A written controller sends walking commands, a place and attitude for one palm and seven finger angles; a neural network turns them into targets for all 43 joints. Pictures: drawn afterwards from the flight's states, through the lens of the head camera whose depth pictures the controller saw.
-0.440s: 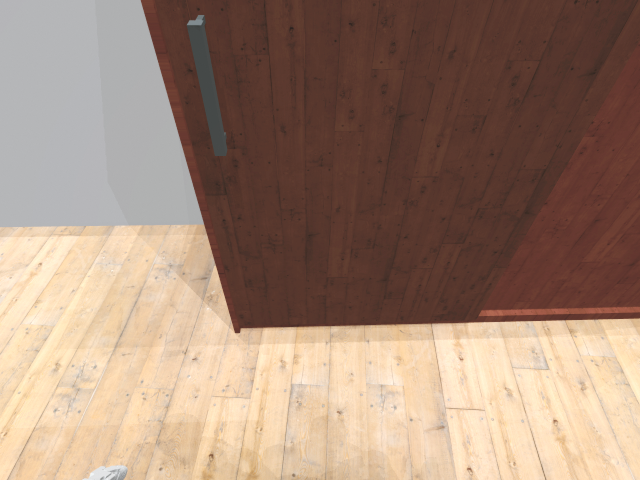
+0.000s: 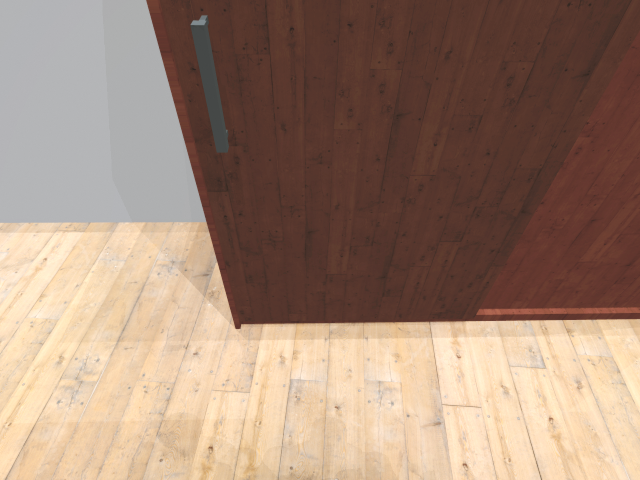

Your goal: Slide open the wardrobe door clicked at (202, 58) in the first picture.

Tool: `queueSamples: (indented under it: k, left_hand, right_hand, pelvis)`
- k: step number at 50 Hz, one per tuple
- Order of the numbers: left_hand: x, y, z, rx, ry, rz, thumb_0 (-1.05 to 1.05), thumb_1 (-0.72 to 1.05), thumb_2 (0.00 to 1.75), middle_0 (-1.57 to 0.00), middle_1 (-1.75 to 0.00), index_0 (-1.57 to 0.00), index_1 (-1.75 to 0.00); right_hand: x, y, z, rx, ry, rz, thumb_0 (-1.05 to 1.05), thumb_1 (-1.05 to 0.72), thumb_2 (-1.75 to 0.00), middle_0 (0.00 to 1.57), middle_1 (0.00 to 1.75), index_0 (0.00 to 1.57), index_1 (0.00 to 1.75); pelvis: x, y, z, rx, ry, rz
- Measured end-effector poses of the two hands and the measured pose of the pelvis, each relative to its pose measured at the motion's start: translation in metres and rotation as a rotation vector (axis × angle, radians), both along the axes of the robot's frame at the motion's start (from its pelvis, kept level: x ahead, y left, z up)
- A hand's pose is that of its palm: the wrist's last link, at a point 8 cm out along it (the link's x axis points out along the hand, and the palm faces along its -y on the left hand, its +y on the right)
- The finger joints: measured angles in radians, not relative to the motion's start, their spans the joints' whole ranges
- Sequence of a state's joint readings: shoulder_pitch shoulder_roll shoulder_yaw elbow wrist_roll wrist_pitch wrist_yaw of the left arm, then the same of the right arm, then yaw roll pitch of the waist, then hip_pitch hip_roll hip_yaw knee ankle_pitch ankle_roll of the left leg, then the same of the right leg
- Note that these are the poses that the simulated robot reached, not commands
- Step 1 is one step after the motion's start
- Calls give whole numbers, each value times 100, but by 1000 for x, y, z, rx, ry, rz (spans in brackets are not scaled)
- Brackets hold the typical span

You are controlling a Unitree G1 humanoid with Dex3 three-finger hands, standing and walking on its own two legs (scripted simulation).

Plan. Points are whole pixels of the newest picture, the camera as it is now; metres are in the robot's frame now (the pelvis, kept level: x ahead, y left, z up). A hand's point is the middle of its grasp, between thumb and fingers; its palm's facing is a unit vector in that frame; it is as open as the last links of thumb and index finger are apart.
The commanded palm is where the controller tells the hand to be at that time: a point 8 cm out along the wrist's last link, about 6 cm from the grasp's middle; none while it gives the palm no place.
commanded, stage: stand and wait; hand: left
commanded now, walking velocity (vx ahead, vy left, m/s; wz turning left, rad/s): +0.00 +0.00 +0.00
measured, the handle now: (214, 88) +0.73 +0.25 +0.14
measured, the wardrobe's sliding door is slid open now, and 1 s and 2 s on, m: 0.00 0.00 0.00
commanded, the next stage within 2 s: look at it before walking up in 0.38 s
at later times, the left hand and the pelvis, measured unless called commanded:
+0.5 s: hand out of the picture +0.07 +0.24 -0.15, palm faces -0.04 -0.94 -0.33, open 7.4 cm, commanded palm none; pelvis +0.00 +0.00 +0.00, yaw +0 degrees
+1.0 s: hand out of the picture +0.09 +0.24 -0.15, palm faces -0.03 -0.94 -0.34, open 7.4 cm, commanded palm none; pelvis +0.01 +0.00 +0.00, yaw +0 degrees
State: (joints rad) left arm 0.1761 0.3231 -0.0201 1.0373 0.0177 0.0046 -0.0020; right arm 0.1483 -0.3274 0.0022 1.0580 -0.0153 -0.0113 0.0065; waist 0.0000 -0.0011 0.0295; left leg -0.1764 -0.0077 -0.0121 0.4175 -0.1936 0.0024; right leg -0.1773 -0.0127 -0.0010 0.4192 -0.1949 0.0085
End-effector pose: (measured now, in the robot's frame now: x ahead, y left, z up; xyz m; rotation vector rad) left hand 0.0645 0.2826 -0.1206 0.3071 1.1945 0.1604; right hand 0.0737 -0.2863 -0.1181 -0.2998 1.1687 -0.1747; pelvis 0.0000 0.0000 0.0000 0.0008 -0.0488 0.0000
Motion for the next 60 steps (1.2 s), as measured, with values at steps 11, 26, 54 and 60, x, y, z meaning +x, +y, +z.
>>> queueSamples:
  k: [11,26,54,60]
  left_hand:
    - [-15,6,1,21,42,14,1,90,90,-21,-30,-20,-30]
    - [5,4,4,18,15,0,0,90,90,-21,-30,-20,-30]
    - [18,4,7,22,9,11,0,90,90,-21,-30,-20,-30]
    - [14,0,5,19,21,25,0,90,90,-21,-30,-20,-30]
  right_hand:
    - [-29,-11,-3,-13,76,-28,1,-90,-90,20,30,21,30]
    - [-16,-9,-2,-8,63,-20,1,-90,-90,20,30,21,30]
    - [19,-10,3,-12,24,10,1,-90,-90,20,30,21,30]
    - [16,-9,1,-10,43,9,1,-90,-90,20,30,21,30]
  pelvis:
    - [-4,-3,1,0,3,2]
    - [1,-4,2,-1,11,3]
    - [14,-6,5,-1,11,7]
    - [17,-7,4,-3,14,11]
